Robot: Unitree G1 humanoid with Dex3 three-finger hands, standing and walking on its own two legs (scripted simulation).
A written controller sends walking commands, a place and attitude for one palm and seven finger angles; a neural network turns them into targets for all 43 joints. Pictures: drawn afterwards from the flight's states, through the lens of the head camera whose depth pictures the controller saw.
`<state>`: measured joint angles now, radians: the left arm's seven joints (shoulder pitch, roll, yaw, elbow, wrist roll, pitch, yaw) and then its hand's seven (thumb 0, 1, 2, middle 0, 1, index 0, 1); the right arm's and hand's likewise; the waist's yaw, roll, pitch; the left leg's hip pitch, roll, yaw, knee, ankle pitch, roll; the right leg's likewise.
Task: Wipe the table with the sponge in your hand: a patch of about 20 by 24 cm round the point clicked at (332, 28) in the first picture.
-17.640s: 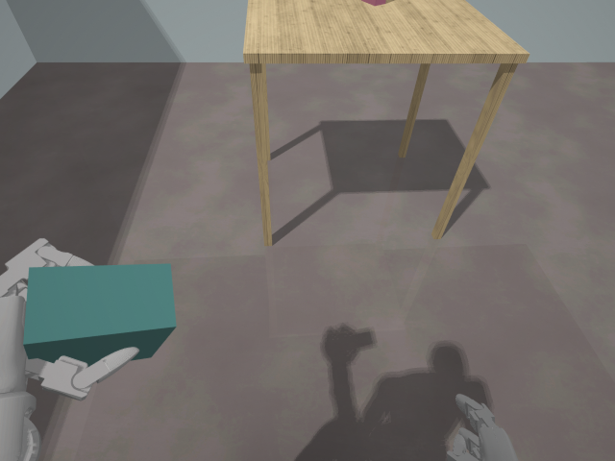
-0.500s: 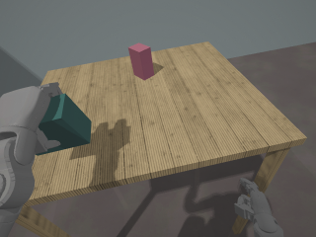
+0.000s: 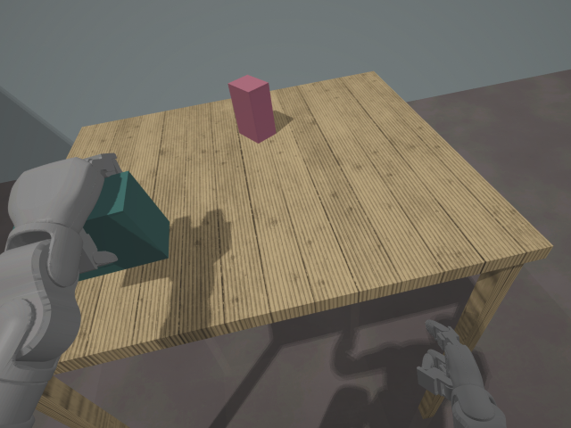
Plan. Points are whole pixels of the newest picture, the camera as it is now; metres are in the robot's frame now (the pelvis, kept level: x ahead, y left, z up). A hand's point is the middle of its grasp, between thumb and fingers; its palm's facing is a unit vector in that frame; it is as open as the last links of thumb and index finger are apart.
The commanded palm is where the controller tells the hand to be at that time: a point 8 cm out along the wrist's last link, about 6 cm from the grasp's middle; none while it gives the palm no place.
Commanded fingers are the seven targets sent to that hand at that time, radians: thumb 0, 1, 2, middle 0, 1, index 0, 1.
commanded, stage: move the sponge above the wiping area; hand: left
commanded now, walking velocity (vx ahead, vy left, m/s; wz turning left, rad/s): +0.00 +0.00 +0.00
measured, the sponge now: (108, 237) +0.27 +0.29 +0.17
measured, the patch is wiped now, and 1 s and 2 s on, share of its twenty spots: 0.00 0.00 0.00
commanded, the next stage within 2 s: none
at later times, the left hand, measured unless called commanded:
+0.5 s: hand (89, 227) +0.27 +0.30 +0.19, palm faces +0.06 +0.02 -1.00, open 10.1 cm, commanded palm +0.23 +0.30 +0.26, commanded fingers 0.00 0.10 1.30 -1.20 -1.60 -1.20 -1.60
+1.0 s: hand (93, 225) +0.28 +0.31 +0.18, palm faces +0.08 +0.00 -1.00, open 10.1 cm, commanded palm +0.24 +0.30 +0.25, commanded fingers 0.00 0.10 1.30 -1.20 -1.60 -1.20 -1.60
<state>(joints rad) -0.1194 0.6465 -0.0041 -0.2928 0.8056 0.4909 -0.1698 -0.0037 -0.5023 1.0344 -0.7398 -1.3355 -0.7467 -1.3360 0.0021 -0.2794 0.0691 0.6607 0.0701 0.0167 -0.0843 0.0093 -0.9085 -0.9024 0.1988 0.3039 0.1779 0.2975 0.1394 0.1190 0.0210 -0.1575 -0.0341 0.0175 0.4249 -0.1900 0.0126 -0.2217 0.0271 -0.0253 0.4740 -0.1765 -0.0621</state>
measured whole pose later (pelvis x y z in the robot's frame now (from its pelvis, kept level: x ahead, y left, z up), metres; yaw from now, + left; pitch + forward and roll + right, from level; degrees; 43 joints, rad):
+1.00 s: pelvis +0.02 +0.01 +0.00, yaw +1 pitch -3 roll +1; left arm -0.11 0.66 0.02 -0.16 0.83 0.34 -0.19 0.00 -0.50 1.04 -0.74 -1.33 -0.75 -1.34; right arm 0.04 -0.28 0.06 0.66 0.06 -0.01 -0.09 0.01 -0.91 -0.90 0.20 0.30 0.20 0.30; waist 0.13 0.11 0.03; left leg -0.15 -0.04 0.00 0.42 -0.21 0.02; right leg -0.20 0.02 -0.04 0.44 -0.18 -0.05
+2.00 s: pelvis +0.02 -0.01 +0.00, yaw +1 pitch -4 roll +1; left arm -0.06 0.72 0.09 -0.21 0.78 0.36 -0.18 0.00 -0.50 1.04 -0.74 -1.33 -0.75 -1.33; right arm 0.04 -0.29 0.05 0.66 0.06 0.00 -0.09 0.01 -0.91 -0.90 0.20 0.30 0.20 0.30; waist 0.15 0.12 0.02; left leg -0.15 -0.02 -0.01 0.45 -0.22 0.00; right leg -0.19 0.05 -0.04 0.45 -0.19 -0.07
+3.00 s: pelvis +0.00 +0.01 +0.00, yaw +1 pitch -4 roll +1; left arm -0.10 0.68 0.00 -0.21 0.83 0.41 -0.25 0.00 -0.50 1.04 -0.74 -1.33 -0.75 -1.33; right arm 0.04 -0.28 0.07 0.65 0.07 0.00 -0.10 0.01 -0.91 -0.90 0.20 0.30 0.19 0.30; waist 0.14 0.11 0.02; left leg -0.16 -0.04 0.00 0.44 -0.20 0.02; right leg -0.21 0.02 -0.04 0.46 -0.18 -0.05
